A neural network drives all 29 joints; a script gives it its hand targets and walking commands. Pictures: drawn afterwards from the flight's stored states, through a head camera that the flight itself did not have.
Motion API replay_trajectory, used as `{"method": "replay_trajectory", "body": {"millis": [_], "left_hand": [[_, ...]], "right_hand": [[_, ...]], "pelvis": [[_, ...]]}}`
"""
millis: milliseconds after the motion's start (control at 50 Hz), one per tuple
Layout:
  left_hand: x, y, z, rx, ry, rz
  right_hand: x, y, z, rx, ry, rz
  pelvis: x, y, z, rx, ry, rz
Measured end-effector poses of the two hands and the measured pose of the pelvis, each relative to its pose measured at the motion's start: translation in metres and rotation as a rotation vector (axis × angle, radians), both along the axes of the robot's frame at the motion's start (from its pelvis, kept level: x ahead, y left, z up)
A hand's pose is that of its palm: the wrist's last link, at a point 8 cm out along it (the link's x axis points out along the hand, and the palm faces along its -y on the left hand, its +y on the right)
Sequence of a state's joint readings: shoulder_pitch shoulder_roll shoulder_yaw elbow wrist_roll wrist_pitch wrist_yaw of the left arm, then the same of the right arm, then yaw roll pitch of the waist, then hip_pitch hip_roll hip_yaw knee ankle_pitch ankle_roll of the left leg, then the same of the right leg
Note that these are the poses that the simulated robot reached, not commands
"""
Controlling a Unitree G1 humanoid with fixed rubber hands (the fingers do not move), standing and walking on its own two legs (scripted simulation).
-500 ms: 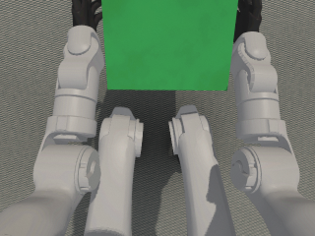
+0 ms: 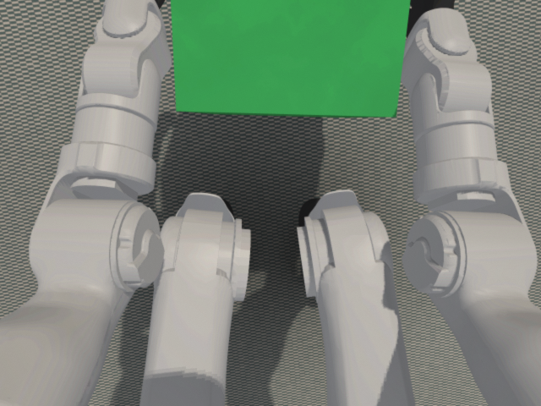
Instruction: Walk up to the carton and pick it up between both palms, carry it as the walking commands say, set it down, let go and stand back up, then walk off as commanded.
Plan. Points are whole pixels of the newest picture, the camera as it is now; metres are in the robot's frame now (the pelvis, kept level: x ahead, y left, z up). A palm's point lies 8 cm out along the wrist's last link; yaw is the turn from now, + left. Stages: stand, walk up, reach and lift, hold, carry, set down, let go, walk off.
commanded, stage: set down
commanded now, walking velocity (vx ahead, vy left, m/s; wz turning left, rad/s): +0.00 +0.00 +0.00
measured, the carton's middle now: (283, 31) +0.53 -0.01 -0.22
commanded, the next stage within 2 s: none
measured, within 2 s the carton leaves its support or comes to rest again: rests again in 0.90 s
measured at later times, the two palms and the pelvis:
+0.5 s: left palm out of the picture +0.55 +0.14 -0.18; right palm (415, 18) +0.54 -0.16 -0.18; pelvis +0.02 -0.01 -0.02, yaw +1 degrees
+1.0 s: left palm (152, 0) +0.55 +0.14 -0.20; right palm (406, 26) +0.53 -0.16 -0.20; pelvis +0.02 +0.00 -0.03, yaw +0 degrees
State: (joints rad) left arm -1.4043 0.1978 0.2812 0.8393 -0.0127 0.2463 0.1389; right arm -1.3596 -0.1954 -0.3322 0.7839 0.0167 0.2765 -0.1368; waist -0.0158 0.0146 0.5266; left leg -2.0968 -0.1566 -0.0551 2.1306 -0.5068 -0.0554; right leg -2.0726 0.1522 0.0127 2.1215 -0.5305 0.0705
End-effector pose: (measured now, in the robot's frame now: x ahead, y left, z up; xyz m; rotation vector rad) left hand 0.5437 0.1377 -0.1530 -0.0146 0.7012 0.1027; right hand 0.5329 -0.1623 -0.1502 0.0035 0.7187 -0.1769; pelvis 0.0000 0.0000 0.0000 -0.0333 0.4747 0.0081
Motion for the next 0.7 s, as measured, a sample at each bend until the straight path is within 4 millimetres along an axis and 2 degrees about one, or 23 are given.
{"method": "replay_trajectory", "body": {"millis": [40,100,280,400,700], "left_hand": [[0.003,0.005,-0.010,0.024,0.010,-0.011],[0.003,0.008,-0.014,0.031,0.021,-0.003],[0.011,0.002,-0.022,0.005,0.007,0.003],[0.011,-0.003,-0.024,0.011,0.006,-0.013],[0.000,0.004,-0.031,0.016,0.040,-0.006]], "right_hand": [[0.000,0.005,-0.016,0.011,0.011,0.003],[0.000,0.008,-0.027,0.015,0.022,0.020],[0.011,0.002,-0.026,0.015,0.008,0.003],[0.006,-0.003,-0.028,0.004,0.008,0.000],[-0.001,0.004,-0.035,0.004,0.041,0.010]], "pelvis": [[0.004,-0.001,-0.006,0.002,0.013,-0.003],[0.011,-0.002,-0.011,0.010,0.009,0.002],[0.018,-0.005,-0.017,0.019,0.004,0.006],[0.018,-0.006,-0.021,0.021,-0.010,0.001],[0.013,-0.001,-0.029,0.014,-0.037,0.001]]}}
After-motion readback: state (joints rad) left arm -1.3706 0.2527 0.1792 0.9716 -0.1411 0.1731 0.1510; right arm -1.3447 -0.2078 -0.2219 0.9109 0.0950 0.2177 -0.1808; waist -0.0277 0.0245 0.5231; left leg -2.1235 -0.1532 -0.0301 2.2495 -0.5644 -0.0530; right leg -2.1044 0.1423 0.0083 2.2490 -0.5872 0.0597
